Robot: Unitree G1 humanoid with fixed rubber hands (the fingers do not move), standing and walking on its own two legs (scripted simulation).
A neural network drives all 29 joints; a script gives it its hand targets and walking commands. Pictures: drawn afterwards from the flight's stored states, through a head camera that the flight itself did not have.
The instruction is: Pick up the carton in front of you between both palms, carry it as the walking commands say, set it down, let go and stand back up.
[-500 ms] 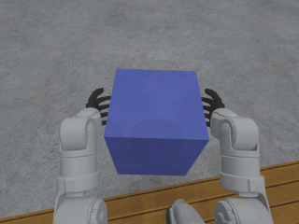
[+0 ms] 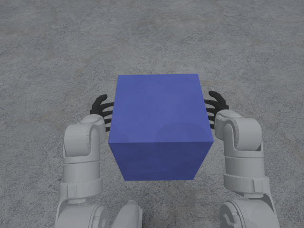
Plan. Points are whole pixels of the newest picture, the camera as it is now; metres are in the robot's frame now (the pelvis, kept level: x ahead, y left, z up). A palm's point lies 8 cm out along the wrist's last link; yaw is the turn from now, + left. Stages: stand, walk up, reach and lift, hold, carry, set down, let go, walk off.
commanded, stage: carry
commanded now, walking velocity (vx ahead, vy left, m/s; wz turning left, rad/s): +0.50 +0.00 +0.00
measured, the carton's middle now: (158, 131) +0.38 +0.03 +0.01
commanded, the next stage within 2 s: none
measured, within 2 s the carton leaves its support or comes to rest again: neither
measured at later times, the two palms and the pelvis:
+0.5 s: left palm (121, 55) +0.65 +0.17 +0.07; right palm (209, 58) +0.62 -0.13 +0.08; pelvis +0.27 +0.04 -0.02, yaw -1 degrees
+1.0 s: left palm (129, 22) +0.87 +0.16 +0.08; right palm (200, 21) +0.88 -0.14 +0.07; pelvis +0.57 +0.00 -0.01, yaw +2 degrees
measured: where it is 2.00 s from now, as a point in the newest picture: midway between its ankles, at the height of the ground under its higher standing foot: (163, 99)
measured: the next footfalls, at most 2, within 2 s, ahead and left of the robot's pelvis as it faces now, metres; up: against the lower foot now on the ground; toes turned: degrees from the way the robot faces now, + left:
left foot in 0.14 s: +0.28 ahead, +0.10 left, -0.03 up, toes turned +3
right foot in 0.68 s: +0.56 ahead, -0.08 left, -0.03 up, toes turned -6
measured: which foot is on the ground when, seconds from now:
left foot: up 0.00-0.12, down 0.14-0.70, up 0.72-1.00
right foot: down 0.00-0.14, up 0.16-0.66, down 0.68-1.00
